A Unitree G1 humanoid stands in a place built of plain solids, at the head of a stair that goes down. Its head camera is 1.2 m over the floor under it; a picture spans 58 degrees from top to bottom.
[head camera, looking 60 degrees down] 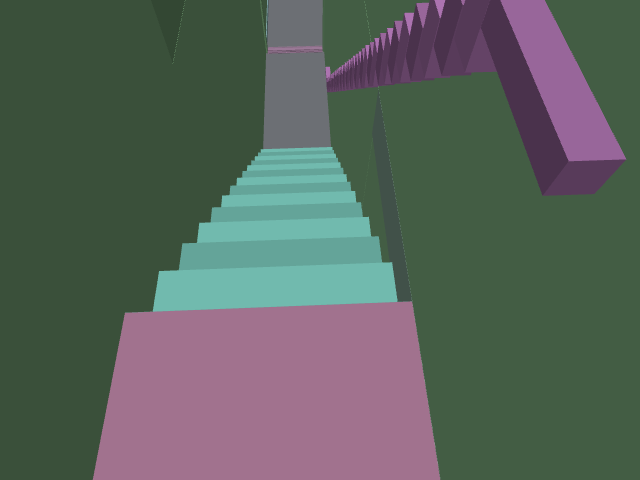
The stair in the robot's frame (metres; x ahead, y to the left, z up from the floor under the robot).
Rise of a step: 0.21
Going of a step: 0.23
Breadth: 0.94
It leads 2 degrees to the left of straight ahead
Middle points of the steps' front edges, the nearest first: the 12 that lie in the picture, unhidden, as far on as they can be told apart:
0.47 0.15 0.00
0.70 0.16 -0.20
0.93 0.17 -0.41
1.17 0.18 -0.62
1.40 0.19 -0.82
1.63 0.20 -1.03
1.86 0.21 -1.23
2.09 0.22 -1.44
2.33 0.23 -1.64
2.56 0.24 -1.85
2.79 0.25 -2.06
3.02 0.26 -2.26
